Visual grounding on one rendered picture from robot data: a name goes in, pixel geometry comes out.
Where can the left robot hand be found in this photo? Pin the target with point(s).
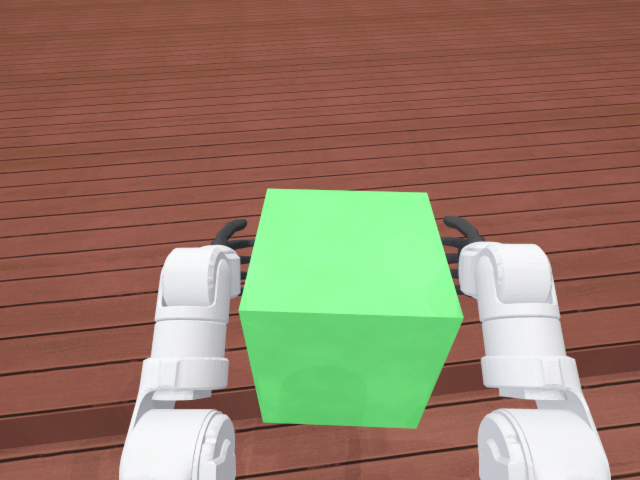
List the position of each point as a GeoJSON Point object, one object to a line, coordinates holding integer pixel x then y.
{"type": "Point", "coordinates": [225, 233]}

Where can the robot right forearm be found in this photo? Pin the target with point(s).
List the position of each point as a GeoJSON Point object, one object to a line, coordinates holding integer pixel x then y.
{"type": "Point", "coordinates": [523, 340]}

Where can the right robot hand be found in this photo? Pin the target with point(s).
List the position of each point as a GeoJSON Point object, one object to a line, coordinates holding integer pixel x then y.
{"type": "Point", "coordinates": [472, 235]}

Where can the robot left forearm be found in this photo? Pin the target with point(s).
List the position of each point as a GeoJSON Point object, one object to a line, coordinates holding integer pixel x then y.
{"type": "Point", "coordinates": [187, 358]}

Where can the carton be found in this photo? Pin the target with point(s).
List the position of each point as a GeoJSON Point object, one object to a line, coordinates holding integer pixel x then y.
{"type": "Point", "coordinates": [349, 309]}

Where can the right robot upper arm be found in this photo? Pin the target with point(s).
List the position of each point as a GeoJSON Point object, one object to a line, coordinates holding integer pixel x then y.
{"type": "Point", "coordinates": [539, 444]}

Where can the left robot upper arm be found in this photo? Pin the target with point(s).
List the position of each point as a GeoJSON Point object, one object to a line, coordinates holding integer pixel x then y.
{"type": "Point", "coordinates": [181, 444]}

